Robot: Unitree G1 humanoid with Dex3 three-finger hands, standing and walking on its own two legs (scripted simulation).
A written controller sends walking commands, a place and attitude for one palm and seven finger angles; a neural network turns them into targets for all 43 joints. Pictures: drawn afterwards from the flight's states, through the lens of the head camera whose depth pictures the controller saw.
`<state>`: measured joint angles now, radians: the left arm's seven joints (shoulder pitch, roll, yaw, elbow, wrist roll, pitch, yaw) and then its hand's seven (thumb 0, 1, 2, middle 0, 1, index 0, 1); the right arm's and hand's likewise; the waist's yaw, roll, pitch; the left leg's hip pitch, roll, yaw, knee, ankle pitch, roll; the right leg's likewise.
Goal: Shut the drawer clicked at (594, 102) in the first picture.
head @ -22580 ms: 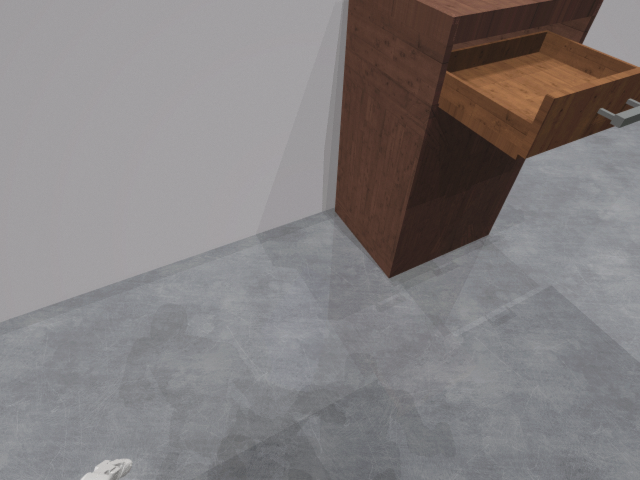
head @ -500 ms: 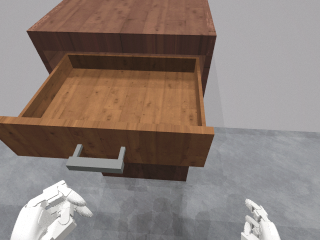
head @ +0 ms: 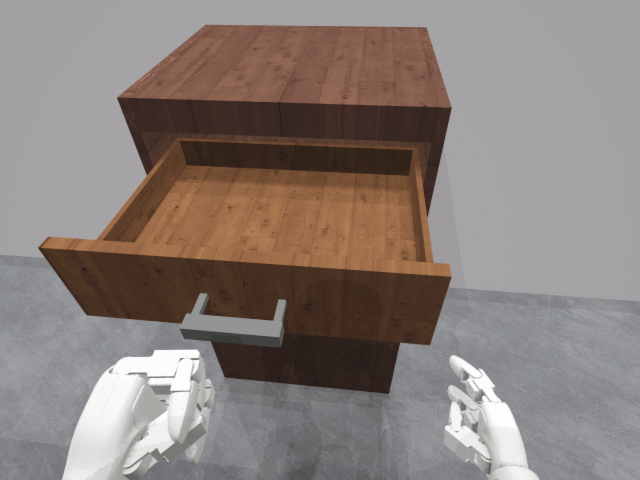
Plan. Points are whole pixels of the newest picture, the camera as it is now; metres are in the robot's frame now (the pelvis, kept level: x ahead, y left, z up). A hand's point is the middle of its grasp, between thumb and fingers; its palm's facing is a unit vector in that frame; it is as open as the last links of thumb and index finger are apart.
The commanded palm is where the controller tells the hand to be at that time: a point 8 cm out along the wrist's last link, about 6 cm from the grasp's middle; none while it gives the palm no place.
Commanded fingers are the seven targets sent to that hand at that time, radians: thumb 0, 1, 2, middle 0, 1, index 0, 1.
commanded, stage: raise the hand and make a fist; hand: left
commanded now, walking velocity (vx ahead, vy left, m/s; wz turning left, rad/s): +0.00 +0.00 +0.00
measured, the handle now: (237, 316) +0.29 +0.14 +0.08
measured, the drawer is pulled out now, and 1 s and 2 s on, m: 0.29 0.29 0.29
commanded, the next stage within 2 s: bring the fist close to the handle in 0.46 s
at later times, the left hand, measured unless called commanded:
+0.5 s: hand (205, 413) +0.13 +0.11 +0.18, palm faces +0.01 -0.99 -0.11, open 3.2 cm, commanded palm +0.07 +0.15 +0.18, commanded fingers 0.00 0.90 0.90 -1.40 -1.60 -1.40 -1.60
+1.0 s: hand (230, 410) +0.16 +0.10 +0.14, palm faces -0.01 -1.00 -0.05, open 3.2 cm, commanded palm +0.11 +0.16 +0.14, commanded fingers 0.00 0.90 0.90 -1.40 -1.60 -1.40 -1.60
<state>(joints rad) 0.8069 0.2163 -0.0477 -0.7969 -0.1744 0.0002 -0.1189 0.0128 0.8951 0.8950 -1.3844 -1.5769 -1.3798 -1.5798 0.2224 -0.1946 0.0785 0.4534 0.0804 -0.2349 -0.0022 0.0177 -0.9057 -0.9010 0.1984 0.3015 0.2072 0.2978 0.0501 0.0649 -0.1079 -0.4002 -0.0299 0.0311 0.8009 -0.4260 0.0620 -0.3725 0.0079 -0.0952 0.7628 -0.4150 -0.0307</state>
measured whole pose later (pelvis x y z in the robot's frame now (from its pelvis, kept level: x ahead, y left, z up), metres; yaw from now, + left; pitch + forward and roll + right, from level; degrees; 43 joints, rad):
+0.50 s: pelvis +0.00 -0.03 +0.01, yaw +0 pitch +0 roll -1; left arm 0.79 0.23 0.05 -0.81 -0.24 0.04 -0.11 0.01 0.89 0.89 -1.41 -1.60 -1.40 -1.60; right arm 0.25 -0.24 0.05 0.51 0.09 -0.26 -0.02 0.02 -0.91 -0.90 0.20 0.30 0.20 0.30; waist 0.04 0.08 -0.10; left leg -0.34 0.00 0.01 0.76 -0.41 0.02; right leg -0.31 0.04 -0.11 0.71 -0.40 -0.07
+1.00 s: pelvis +0.01 -0.03 +0.00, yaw +1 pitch +2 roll +0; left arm 0.74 0.18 0.01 -0.57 -0.22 -0.10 -0.15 0.01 0.90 0.90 -1.40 -1.60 -1.40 -1.60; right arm 0.24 -0.24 0.03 0.55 0.07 -0.31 -0.03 0.02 -0.91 -0.90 0.20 0.30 0.20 0.30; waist 0.03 0.07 -0.09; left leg -0.39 -0.01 0.01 0.76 -0.41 0.02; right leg -0.36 0.03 -0.12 0.73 -0.41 -0.07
